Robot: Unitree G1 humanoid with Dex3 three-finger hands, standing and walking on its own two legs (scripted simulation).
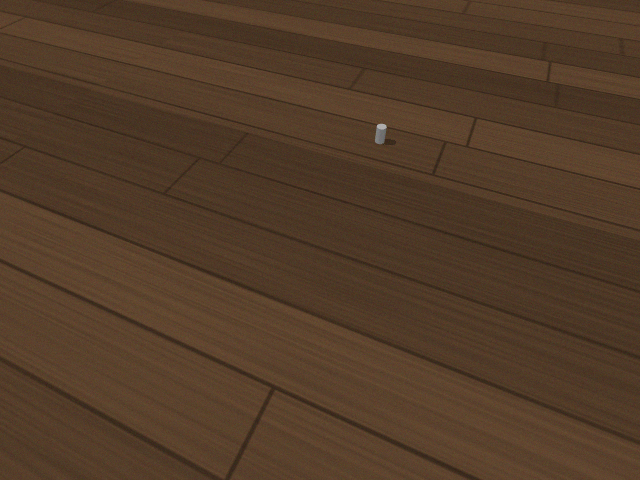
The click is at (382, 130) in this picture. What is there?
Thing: squat round
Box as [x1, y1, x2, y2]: [375, 124, 386, 143]
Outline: 378,124 376,128 375,142 382,143 384,141 386,126 384,124
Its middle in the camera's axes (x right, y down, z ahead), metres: +0.33 -0.55 +2.02
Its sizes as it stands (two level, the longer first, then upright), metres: 0.051 0.051 0.090
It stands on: the floor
